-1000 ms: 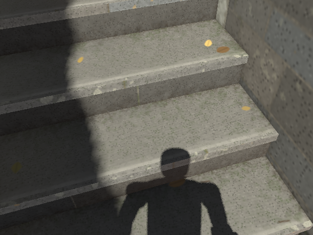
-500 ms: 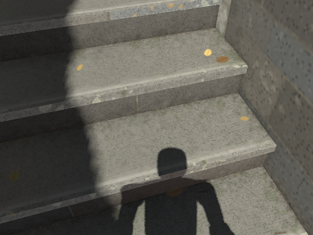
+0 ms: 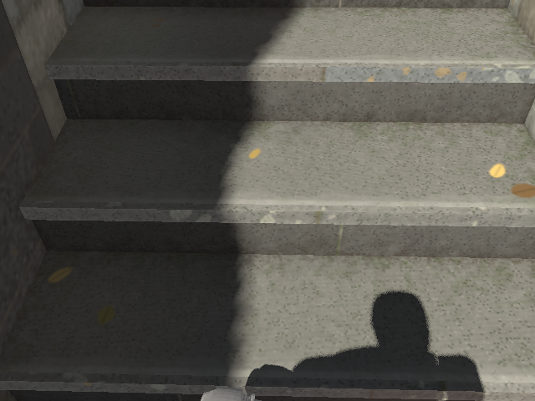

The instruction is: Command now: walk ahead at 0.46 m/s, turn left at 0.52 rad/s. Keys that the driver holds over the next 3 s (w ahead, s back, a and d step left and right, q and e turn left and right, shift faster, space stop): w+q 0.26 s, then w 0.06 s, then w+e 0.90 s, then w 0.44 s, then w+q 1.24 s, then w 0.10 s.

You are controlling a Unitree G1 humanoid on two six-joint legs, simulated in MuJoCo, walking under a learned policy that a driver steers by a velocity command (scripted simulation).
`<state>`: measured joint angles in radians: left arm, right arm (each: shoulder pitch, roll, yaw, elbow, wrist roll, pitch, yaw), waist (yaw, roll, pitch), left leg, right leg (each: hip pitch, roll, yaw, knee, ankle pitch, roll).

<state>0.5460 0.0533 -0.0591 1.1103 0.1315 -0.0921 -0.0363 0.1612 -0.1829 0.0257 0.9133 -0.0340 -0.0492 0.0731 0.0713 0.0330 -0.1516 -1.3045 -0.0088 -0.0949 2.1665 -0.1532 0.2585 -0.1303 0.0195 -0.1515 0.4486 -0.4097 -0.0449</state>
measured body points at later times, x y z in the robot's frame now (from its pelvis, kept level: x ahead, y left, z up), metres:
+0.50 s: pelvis +0.29 +0.08 +0.15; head +0.29 +0.06 +0.60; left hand +0.38 +0.32 +0.03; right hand +0.25 -0.13 -0.01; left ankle +0.25 +0.13 -0.56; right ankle +0.38 -0.05 -0.25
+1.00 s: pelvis +0.60 +0.07 +0.32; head +0.58 +0.07 +0.77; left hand +0.53 +0.27 +0.16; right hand +0.73 -0.16 +0.20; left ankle +0.66 +0.23 -0.11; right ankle +0.57 +0.01 -0.40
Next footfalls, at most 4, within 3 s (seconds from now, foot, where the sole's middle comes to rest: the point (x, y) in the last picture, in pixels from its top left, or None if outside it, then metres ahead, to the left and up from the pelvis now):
0.18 left None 0.28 0.14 -0.60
0.70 right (304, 322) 0.61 0.01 -0.44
1.20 left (227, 168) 0.90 0.19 -0.27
1.82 right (396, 49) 1.18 -0.19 -0.11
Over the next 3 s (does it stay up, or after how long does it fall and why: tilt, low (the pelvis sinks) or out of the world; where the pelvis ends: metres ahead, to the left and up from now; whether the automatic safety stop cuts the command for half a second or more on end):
stays up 1.66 -0.15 0.82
